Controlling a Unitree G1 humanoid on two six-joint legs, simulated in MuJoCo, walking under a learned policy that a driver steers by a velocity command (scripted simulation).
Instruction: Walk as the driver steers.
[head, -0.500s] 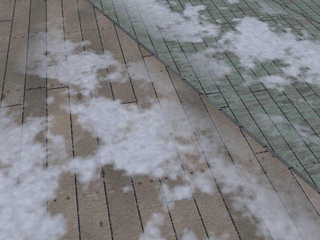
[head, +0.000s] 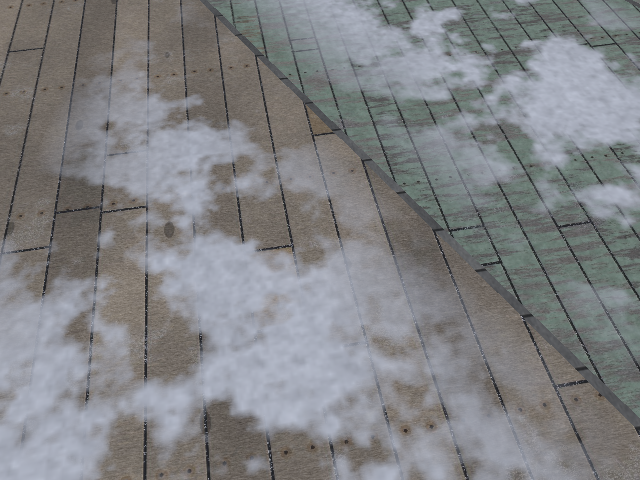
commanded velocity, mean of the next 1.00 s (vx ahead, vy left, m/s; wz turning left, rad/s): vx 0.11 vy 0.00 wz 0.07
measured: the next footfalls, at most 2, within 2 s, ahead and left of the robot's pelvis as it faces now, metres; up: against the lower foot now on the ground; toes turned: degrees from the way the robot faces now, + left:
left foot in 0.30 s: +0.31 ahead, +0.13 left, +0.00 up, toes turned +4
right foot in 0.58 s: +0.25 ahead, -0.11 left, +0.00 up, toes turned +2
